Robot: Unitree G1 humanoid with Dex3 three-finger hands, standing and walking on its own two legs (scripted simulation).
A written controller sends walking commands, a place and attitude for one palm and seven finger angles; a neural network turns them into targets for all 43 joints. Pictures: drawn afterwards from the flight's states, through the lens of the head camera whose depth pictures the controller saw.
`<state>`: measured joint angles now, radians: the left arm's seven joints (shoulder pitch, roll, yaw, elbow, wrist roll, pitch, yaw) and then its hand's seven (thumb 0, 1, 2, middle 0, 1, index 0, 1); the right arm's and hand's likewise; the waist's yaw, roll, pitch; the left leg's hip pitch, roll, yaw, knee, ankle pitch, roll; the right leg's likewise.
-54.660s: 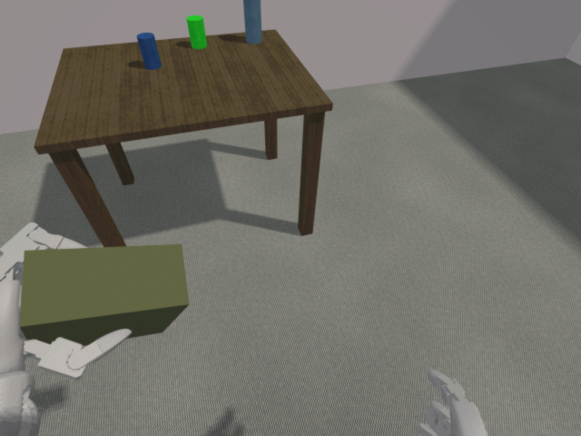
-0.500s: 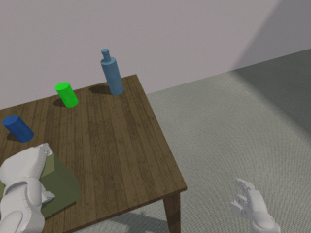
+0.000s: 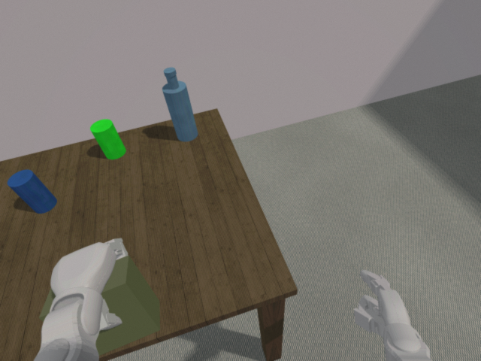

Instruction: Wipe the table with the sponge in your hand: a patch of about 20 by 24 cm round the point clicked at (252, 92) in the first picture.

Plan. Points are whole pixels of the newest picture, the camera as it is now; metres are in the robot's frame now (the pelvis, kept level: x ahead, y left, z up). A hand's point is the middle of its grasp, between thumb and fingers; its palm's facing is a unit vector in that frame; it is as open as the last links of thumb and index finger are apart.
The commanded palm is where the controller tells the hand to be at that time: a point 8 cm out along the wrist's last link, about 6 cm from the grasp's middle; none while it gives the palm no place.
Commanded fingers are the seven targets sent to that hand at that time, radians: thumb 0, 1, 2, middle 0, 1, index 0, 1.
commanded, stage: move the sponge above the wiping area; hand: left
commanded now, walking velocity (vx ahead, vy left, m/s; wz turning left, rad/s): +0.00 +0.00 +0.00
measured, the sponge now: (113, 315) +0.18 +0.27 -0.04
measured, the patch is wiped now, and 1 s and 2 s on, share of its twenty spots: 0.00 0.00 0.00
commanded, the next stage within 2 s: none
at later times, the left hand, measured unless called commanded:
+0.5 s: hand (115, 291) +0.20 +0.25 +0.03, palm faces -0.11 -0.12 -0.99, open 10.4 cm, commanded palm +0.18 +0.25 +0.10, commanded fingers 0.00 0.10 1.30 -1.20 -1.60 -1.20 -1.60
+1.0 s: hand (103, 289) +0.20 +0.26 +0.03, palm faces -0.01 -0.09 -1.00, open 10.4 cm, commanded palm +0.17 +0.26 +0.09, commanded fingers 0.00 0.10 1.30 -1.20 -1.60 -1.20 -1.60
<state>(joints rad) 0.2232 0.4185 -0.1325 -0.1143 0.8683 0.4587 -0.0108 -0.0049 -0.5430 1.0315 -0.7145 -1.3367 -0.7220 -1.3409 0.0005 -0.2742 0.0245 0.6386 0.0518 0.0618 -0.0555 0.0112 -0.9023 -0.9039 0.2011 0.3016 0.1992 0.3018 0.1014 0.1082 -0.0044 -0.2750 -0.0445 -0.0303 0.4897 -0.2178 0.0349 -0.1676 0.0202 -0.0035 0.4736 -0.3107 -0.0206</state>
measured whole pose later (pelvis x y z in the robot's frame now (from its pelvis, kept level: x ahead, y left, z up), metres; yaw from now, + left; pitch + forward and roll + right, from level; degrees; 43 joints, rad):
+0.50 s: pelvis -0.01 +0.00 +0.00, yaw -1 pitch +0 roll -1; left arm 0.26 0.42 -0.15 -0.12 0.97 0.29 0.09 -0.01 -0.54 1.03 -0.72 -1.33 -0.73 -1.33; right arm 0.03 -0.25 0.00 0.65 0.02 0.05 -0.05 0.01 -0.90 -0.90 0.20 0.30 0.20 0.30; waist 0.12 0.09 -0.01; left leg -0.29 -0.03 -0.03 0.52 -0.23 0.03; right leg -0.19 0.04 0.00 0.50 -0.31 -0.03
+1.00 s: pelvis -0.01 -0.01 +0.00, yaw -1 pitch -1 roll +0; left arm 0.26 0.40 -0.08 -0.03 0.96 0.28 0.20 -0.01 -0.55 1.04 -0.72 -1.33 -0.73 -1.33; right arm 0.03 -0.25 -0.02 0.68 0.04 0.05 -0.05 0.01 -0.90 -0.90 0.20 0.30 0.20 0.30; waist 0.11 0.09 -0.04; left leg -0.29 -0.01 -0.02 0.53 -0.23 0.01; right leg -0.19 0.05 0.01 0.51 -0.31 -0.04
